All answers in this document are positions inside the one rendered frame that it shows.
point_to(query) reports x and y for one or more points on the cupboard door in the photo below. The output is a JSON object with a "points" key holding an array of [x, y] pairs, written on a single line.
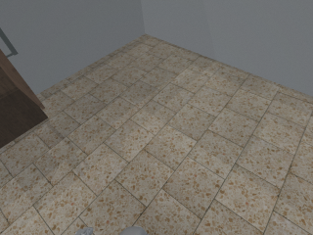
{"points": [[10, 71]]}

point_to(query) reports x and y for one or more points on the handle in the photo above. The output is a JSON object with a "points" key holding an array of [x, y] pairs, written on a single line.
{"points": [[8, 43]]}

